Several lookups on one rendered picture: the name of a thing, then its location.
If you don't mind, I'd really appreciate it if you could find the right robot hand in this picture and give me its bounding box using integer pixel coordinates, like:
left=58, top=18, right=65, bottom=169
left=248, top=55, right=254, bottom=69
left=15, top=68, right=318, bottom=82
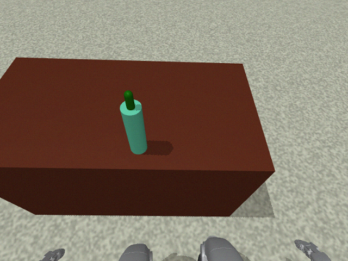
left=295, top=240, right=331, bottom=261

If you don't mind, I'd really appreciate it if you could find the left robot hand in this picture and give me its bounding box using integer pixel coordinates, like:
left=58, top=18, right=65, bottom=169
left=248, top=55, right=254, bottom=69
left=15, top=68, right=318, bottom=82
left=39, top=248, right=65, bottom=261

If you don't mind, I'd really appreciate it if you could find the bottle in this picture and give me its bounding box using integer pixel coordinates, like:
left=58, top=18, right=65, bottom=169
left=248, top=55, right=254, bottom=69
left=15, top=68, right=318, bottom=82
left=120, top=90, right=147, bottom=154

